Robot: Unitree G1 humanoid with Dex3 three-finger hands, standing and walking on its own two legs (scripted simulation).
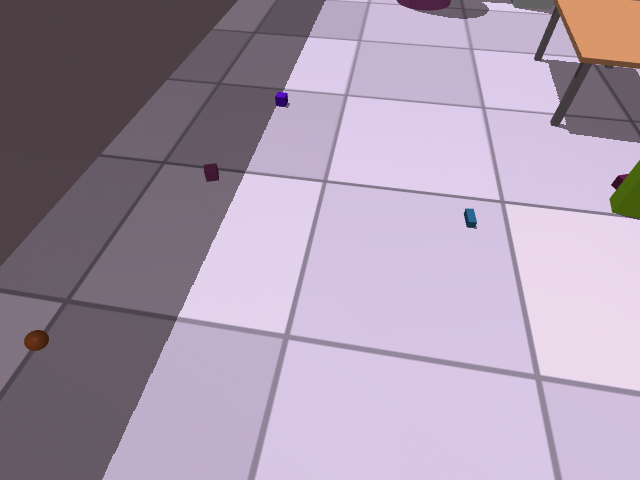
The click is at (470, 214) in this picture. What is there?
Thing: small brick
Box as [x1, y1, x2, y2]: [464, 208, 476, 227]
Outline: 466,208 464,212 466,225 474,227 476,220 473,209
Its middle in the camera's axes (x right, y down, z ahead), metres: +0.67 -0.09 +1.73
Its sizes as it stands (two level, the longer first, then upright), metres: 0.086 0.035 0.034
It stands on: the floor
